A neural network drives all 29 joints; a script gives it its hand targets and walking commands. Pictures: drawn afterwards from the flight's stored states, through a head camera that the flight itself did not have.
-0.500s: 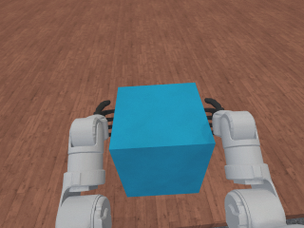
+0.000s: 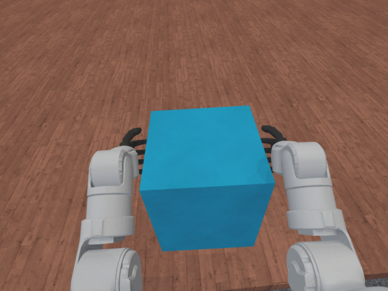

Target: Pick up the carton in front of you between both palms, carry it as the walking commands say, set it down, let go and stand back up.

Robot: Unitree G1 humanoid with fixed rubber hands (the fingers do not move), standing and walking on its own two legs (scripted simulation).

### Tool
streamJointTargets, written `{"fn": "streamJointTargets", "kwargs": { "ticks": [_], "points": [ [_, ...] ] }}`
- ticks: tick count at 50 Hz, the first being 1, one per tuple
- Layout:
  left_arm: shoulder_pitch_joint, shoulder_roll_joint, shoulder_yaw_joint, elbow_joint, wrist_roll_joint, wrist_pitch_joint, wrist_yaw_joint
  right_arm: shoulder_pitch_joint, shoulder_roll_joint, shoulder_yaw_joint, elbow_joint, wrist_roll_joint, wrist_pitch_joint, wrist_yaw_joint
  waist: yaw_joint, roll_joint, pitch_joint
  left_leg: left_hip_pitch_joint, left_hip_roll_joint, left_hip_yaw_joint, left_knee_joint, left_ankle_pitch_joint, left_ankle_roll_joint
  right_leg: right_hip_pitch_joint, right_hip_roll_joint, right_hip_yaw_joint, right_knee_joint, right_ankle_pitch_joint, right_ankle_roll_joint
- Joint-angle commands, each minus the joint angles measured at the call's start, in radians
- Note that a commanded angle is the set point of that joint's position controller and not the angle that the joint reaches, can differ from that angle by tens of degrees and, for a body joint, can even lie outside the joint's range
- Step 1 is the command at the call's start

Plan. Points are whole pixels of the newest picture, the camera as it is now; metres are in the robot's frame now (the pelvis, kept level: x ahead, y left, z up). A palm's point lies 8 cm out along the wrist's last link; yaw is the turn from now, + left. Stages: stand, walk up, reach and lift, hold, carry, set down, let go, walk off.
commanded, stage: carry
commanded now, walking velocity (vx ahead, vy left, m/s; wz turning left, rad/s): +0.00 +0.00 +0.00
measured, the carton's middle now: (204, 181) +0.34 +0.00 +0.05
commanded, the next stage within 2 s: none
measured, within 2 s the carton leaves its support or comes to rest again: neither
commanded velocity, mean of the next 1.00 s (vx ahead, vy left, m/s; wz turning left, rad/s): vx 0.42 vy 0.00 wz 0.00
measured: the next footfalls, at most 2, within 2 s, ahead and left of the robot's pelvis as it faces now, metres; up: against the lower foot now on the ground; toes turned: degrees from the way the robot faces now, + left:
left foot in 0.72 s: +0.19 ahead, +0.10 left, +0.01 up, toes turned +6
right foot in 1.10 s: +0.53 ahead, -0.06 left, +0.09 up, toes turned -4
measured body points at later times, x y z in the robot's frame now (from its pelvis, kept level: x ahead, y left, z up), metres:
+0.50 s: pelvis +0.05 -0.01 -0.01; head +0.02 -0.01 +0.44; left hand +0.41 +0.15 +0.17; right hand +0.41 -0.15 +0.16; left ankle +0.03 +0.10 -0.72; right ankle +0.05 -0.10 -0.73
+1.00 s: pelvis +0.25 +0.02 +0.01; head +0.30 +0.04 +0.46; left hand +0.66 +0.15 +0.17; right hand +0.63 -0.15 +0.16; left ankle +0.15 +0.09 -0.73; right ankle +0.34 -0.08 -0.57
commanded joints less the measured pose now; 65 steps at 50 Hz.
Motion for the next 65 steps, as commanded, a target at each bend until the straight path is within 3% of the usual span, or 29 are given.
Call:
{"fn": "streamJointTargets", "kwargs": {
  "ticks": [1,9,14,18,21,22,24,26,28,32,34,36,37,38,39,42,44,47,50,51,53,54,55,56,57,58,60,62,65],
  "points": [
    [-0.694,-1.133,-0.589,-0.097,-0.435,-0.005,-0.234,-0.757,1.096,0.566,-0.139,0.417,-0.052,0.238,0.001,0.007,-0.375,0.114,0.129,-0.117,-0.081,0.097,0.027,0.151,-0.13,0.121,-0.068,0.097,-0.022],
    [-0.693,-1.134,-0.589,-0.097,-0.436,-0.006,-0.234,-0.756,1.095,0.565,-0.139,0.417,-0.052,0.238,0.001,0.007,-0.375,0.113,0.129,-0.118,-0.082,0.101,0.028,0.151,-0.129,0.12,-0.067,0.096,-0.021],
    [-0.782,-1.118,-0.615,-0.173,-0.469,0.004,-0.221,-0.844,1.077,0.59,-0.215,0.446,-0.04,0.225,-0.005,0.032,-0.317,0.069,0.111,-0.155,-0.158,-0.382,0.062,0.056,-0.074,0.095,-0.08,-0.378,-0.037],
    [-0.818,-1.057,-0.603,-0.213,-0.478,0.04,-0.199,-0.881,1.011,0.585,-0.273,0.461,-0.008,0.2,-0.036,0.132,-0.331,0.129,0.197,-0.284,-0.232,-0.413,0.135,-0.005,0.008,-0.015,0.122,-0.207,-0.037],
    [-0.803,-1.002,-0.564,-0.169,-0.464,0.08,-0.193,-0.874,0.964,0.561,-0.253,0.449,0.028,0.187,-0.01,0.096,-0.341,0.033,0.165,-0.202,-0.155,-0.355,0.13,0.123,0.004,-0.001,0.014,-0.186,-0.058],
    [-0.798,-0.991,-0.55,-0.143,-0.457,0.091,-0.193,-0.879,0.96,0.555,-0.239,0.447,0.04,0.186,0.003,0.024,-0.331,-0.032,0.119,-0.138,-0.063,-0.301,0.098,0.181,-0.045,0.084,-0.049,-0.206,-0.077],
    [-0.766,-0.962,-0.518,-0.083,-0.444,0.107,-0.194,-0.891,0.961,0.532,-0.191,0.445,0.063,0.188,0.038,-0.202,-0.318,-0.267,-0.001,0.013,0.244,-0.235,0.035,0.352,-0.256,0.429,-0.195,-0.221,-0.173],
    [-0.78,-0.971,-0.494,-0.061,-0.438,0.116,-0.194,-0.911,0.962,0.504,-0.138,0.439,0.073,0.194,0.073,-0.19,-0.298,-0.451,-0.002,-0.006,0.348,-0.326,0.031,0.478,-0.34,0.535,-0.18,-0.029,-0.25],
    [-0.833,-1.002,-0.493,-0.081,-0.451,0.115,-0.196,-0.907,0.989,0.479,-0.092,0.432,0.073,0.199,0.079,-0.124,-0.324,-0.46,0.014,-0.021,0.386,-0.308,0.026,0.488,-0.334,0.482,-0.166,0.035,-0.237],
    [-0.968,-1.06,-0.521,-0.18,-0.5,0.11,-0.195,-0.946,1.019,0.458,-0.101,0.427,0.073,0.192,0.052,-0.148,-0.336,-0.253,-0.025,0.027,0.245,-0.223,0.025,0.328,-0.25,0.273,-0.172,0.048,-0.179],
    [-0.963,-1.064,-0.516,-0.174,-0.501,0.117,-0.193,-0.922,1.013,0.443,-0.091,0.411,0.076,0.185,0.018,-0.145,-0.351,-0.09,-0.04,0.055,0.091,-0.122,0.047,0.262,-0.23,0.199,-0.125,0.111,-0.157],
    [-0.925,-1.084,-0.52,-0.133,-0.495,0.121,-0.197,-0.872,1.003,0.421,-0.062,0.396,0.077,0.185,-0.056,-0.051,-0.424,0.302,-0.064,0.102,-0.102,0.03,0.046,0.099,-0.148,0.05,0.094,0.253,-0.087],
    [-0.924,-1.08,-0.513,-0.114,-0.484,0.123,-0.2,-0.852,0.99,0.413,-0.041,0.384,0.075,0.186,-0.086,0.109,-0.436,0.489,0.092,-0.154,-0.186,-0.02,0.085,-0.071,-0.082,0.001,0.349,0.107,-0.02],
    [-0.921,-1.1,-0.503,-0.08,-0.481,0.129,-0.205,-0.849,0.963,0.405,-0.024,0.362,0.069,0.185,-0.091,0.364,-0.473,0.721,0.346,-0.55,-0.203,0.18,0.218,-0.376,0.021,-0.029,0.58,-0.303,0.036],
    [-0.945,-1.09,-0.507,-0.091,-0.472,0.123,-0.208,-0.873,0.981,0.424,-0.058,0.372,0.061,0.189,-0.091,0.277,-0.448,0.74,0.376,-0.667,-0.218,0.087,0.306,-0.546,0.031,0.025,0.776,-0.381,0.023],
    [-0.942,-1.098,-0.495,-0.121,-0.45,0.109,-0.193,-1.061,1.071,0.509,-0.248,0.46,0.05,0.201,-0.103,0.018,-0.367,0.715,0.305,-0.476,-0.155,0.216,0.24,-0.727,-0.026,0.073,0.982,-0.307,-0.025],
    [-0.904,-1.064,-0.489,-0.156,-0.423,0.108,-0.173,-1.11,1.081,0.538,-0.337,0.508,0.047,0.203,-0.096,0.062,-0.386,0.709,0.266,-0.398,-0.158,0.117,0.2,-0.754,-0.026,0.053,1.033,-0.328,-0.037],
    [-0.861,-1.003,-0.484,-0.19,-0.363,0.112,-0.141,-1.085,1.052,0.548,-0.381,0.534,0.055,0.211,-0.107,0.103,-0.35,0.687,0.234,-0.336,-0.199,0.111,0.215,-0.843,-0.033,-0.004,1.077,-0.364,-0.043],
    [-0.814,-0.949,-0.478,-0.169,-0.306,0.117,-0.128,-1.044,1.044,0.561,-0.341,0.544,0.067,0.232,-0.076,0.089,-0.268,0.44,0.173,-0.187,-0.311,0.248,0.189,-0.587,-0.03,-0.071,0.673,-0.325,-0.042],
    [-0.801,-0.954,-0.485,-0.153,-0.297,0.119,-0.129,-1.034,1.041,0.558,-0.322,0.538,0.071,0.239,-0.074,0.114,-0.275,0.357,0.165,-0.134,-0.325,0.428,0.184,-0.435,0.008,-0.125,0.549,-0.249,-0.055],
    [-0.717,-0.957,-0.488,-0.061,-0.286,0.114,-0.13,-0.974,1.029,0.535,-0.237,0.511,0.081,0.253,0.001,0.195,-0.375,0.327,0.139,0.005,-0.113,1.413,0.141,-0.15,0.149,-0.229,0.479,-0.097,-0.091],
    [-0.756,-0.969,-0.512,-0.08,-0.3,0.112,-0.136,-0.978,1.033,0.527,-0.206,0.488,0.07,0.256,0.071,0.308,-0.432,0.358,0.168,0.002,0.105,1.563,0.104,-0.031,0.136,-0.192,0.313,-0.032,-0.091],
    [-0.793,-1.006,-0.53,-0.088,-0.318,0.105,-0.148,-0.964,1.028,0.519,-0.18,0.464,0.062,0.257,0.14,0.272,-0.541,0.27,0.164,0.006,0.344,1.348,0.058,0.24,0.086,-0.083,0.158,0.025,-0.109],
    [-0.823,-1.029,-0.55,-0.117,-0.34,0.089,-0.163,-0.954,1.054,0.526,-0.189,0.455,0.053,0.261,0.121,0.024,-0.623,-0.028,0.042,-0.042,0.639,0.567,0.018,0.499,-0.108,0.363,-0.014,-0.003,-0.197],
    [-0.825,-1.075,-0.571,-0.124,-0.365,0.073,-0.176,-0.965,1.051,0.528,-0.22,0.449,0.054,0.263,0.093,-0.323,-0.714,-0.22,-0.141,-0.123,1.038,-0.112,-0.021,0.622,-0.319,0.821,-0.078,0.388,-0.364],
    [-0.809,-1.101,-0.578,-0.144,-0.409,0.072,-0.189,-0.965,1.038,0.535,-0.22,0.429,0.048,0.253,0.094,-0.192,-0.708,-0.299,-0.105,-0.256,1.153,-0.109,0.023,0.629,-0.268,0.75,-0.02,0.445,-0.339],
    [-0.924,-1.17,-0.631,-0.256,-0.496,0.06,-0.212,-0.937,1.037,0.505,-0.256,0.396,0.033,0.23,0.064,-0.043,-0.565,-0.428,-0.032,-0.2,1.157,-0.129,0.038,0.529,-0.257,0.577,-0.008,0.346,-0.255],
    [-0.962,-1.21,-0.662,-0.299,-0.547,0.053,-0.225,-0.908,1.016,0.501,-0.279,0.358,0.028,0.206,0.063,-0.037,-0.494,-0.497,-0.006,-0.16,1.068,-0.142,0.041,0.525,-0.214,0.487,-0.016,0.245,-0.214],
    [-0.947,-1.194,-0.68,-0.326,-0.568,0.049,-0.236,-0.814,0.993,0.506,-0.27,0.316,0.01,0.187,0.068,0.0,-0.483,-0.491,0.019,-0.121,0.81,-0.18,0.031,0.527,-0.23,0.42,-0.047,0.307,-0.203]
  ]
}}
